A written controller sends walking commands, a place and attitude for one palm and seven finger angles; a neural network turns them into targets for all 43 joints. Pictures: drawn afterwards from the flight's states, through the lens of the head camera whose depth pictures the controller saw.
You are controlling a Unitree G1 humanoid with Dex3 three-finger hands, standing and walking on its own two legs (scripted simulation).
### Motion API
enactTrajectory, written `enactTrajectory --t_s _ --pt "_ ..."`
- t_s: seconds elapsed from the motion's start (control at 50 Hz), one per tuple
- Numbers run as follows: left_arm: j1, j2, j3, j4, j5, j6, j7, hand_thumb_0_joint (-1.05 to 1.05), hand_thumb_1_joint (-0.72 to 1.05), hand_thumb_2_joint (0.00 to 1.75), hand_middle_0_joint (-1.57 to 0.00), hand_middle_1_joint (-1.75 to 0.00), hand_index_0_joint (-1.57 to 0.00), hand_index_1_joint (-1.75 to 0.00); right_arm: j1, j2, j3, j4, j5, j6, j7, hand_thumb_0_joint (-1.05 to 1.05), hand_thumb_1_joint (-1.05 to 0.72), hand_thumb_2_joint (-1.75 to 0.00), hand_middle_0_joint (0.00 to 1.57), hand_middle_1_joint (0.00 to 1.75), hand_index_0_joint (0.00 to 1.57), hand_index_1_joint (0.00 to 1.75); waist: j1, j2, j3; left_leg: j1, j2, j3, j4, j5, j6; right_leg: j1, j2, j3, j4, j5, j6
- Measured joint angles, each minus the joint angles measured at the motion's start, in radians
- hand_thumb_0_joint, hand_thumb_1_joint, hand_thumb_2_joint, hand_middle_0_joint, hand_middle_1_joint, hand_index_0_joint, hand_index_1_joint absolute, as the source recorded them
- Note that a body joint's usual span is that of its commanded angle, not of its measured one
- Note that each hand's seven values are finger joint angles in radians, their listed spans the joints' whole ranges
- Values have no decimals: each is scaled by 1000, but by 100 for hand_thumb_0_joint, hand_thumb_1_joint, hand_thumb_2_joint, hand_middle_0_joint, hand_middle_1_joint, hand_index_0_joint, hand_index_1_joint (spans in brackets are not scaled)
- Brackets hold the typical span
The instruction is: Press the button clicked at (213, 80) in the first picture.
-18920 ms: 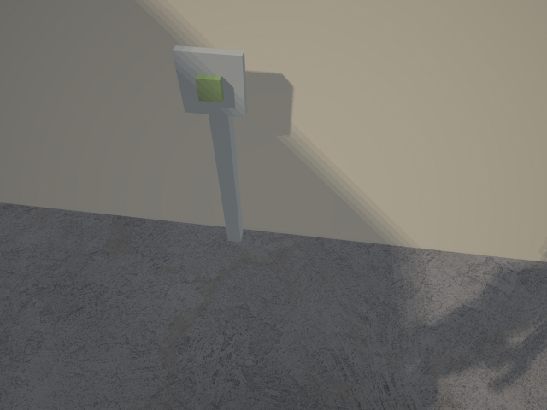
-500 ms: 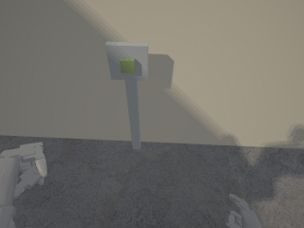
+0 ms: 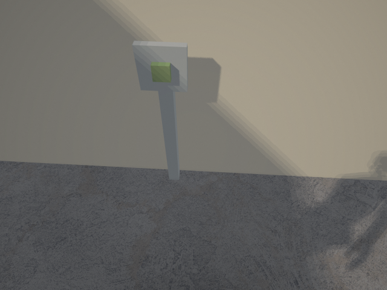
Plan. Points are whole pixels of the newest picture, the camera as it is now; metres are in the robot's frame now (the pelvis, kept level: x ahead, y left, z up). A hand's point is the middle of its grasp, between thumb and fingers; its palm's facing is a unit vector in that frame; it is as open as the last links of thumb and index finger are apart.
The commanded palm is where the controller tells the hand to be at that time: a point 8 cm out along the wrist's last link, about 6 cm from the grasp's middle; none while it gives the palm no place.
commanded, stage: let the arm hang, fingers relaxed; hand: left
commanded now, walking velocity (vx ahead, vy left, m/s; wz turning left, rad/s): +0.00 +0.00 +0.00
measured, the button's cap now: (161, 71) +0.79 +0.16 +0.01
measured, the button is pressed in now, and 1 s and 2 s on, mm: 0 0 0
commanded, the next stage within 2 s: stand and wait in 0.56 s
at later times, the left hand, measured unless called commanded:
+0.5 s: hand out of the picture +0.05 +0.18 -0.17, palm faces +0.01 -0.98 -0.20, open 7.3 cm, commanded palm none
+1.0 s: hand out of the picture +0.03 +0.16 -0.17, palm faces +0.03 -0.98 -0.19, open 7.4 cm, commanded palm none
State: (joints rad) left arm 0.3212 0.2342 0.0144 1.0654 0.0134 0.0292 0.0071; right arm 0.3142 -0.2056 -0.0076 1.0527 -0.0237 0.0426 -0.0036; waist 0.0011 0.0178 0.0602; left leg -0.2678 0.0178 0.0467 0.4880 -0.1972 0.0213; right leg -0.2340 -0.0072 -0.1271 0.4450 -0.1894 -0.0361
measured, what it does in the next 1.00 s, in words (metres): stands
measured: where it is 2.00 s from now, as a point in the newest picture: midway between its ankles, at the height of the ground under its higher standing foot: outside the picture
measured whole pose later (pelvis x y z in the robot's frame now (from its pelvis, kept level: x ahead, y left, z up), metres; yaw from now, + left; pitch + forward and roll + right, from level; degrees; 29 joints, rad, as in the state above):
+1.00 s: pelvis +0.04 -0.01 +0.01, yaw -1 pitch -1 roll +0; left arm 0.27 0.14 0.01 1.17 0.00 0.00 0.03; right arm 0.27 -0.14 0.00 1.15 -0.02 0.01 -0.03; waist 0.00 0.02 0.05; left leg -0.16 0.02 0.05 0.39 -0.21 0.00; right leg -0.14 0.00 -0.12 0.38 -0.22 -0.04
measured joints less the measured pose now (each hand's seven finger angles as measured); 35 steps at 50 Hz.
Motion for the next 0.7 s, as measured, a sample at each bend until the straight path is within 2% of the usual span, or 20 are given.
enactTrajectory --t_s 0.14,0.26,0.42,0.7 --pt "-34 -8 5 54 -3 -9 6 1 91 90 -36 -50 -36 -49 -8 17 -4 36 0 -14 -5 0 -91 -89 20 30 20 30 -7 18 -23 22 -1 9 -22 4 0 14 1 9 -14 2 1" --pt "-82 -27 5 56 -5 -19 9 0 91 90 -25 -37 -25 -36 -17 31 1 55 -1 -25 -10 0 -91 -89 20 30 20 30 -10 9 -34 39 -6 13 -45 8 0 24 -3 13 -22 0 5" --pt "-117 -68 -4 56 -7 -29 11 0 91 90 -20 -31 -21 -31 -33 48 7 71 1 -33 -16 0 -91 -89 20 30 20 30 -14 -3 -31 63 -9 14 -74 12 -3 42 -5 15 -39 -1 6" --pt "-70 -86 -4 90 -9 -28 16 0 91 90 -20 -30 -20 -30 -44 68 9 85 5 -33 -23 0 -91 -89 20 30 19 30 -7 0 -13 90 -5 11 -92 3 -11 70 1 13 -57 -12 2"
